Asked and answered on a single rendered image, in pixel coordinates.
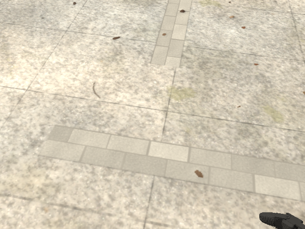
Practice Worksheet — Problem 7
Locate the right robot hand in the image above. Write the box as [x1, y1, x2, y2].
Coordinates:
[259, 212, 305, 229]

